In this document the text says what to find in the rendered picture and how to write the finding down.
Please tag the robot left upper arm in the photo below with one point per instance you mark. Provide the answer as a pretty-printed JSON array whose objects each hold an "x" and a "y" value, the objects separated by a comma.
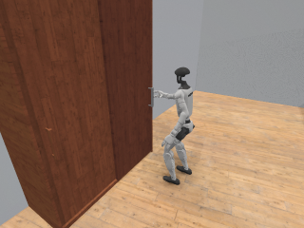
[{"x": 179, "y": 96}]

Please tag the robot left hand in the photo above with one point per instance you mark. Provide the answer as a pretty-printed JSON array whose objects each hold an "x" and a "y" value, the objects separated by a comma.
[{"x": 168, "y": 139}]

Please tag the robot right hand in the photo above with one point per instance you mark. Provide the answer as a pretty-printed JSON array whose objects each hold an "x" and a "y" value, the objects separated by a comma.
[{"x": 160, "y": 94}]

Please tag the right robot thigh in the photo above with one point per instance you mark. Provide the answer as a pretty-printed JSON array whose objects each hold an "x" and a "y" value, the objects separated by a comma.
[{"x": 179, "y": 146}]

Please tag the handle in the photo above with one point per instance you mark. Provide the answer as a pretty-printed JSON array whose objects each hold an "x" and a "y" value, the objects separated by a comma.
[
  {"x": 152, "y": 96},
  {"x": 53, "y": 144}
]

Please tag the robot right forearm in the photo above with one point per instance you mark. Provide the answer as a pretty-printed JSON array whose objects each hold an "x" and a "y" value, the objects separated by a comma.
[{"x": 168, "y": 96}]

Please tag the right robot shin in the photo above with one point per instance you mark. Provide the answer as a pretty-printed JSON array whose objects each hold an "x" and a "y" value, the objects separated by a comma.
[{"x": 183, "y": 157}]

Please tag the robot left forearm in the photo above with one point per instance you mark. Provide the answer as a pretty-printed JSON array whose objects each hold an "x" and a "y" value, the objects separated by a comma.
[{"x": 179, "y": 124}]

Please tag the wardrobe door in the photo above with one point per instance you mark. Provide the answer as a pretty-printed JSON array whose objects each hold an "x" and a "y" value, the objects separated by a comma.
[
  {"x": 126, "y": 33},
  {"x": 57, "y": 53}
]

